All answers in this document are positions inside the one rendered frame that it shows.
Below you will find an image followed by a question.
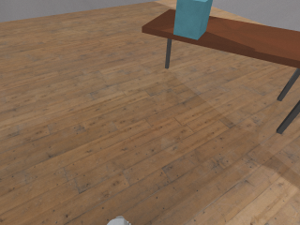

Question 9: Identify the carton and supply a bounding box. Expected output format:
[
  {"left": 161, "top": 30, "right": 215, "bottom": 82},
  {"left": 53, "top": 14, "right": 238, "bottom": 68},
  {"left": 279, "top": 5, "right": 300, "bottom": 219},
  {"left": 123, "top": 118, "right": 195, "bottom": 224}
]
[{"left": 173, "top": 0, "right": 213, "bottom": 40}]

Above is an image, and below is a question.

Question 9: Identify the table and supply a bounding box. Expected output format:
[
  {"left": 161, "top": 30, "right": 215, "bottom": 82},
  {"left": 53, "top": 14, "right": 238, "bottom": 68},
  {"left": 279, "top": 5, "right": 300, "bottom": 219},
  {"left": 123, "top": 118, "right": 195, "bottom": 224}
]
[{"left": 142, "top": 9, "right": 300, "bottom": 134}]

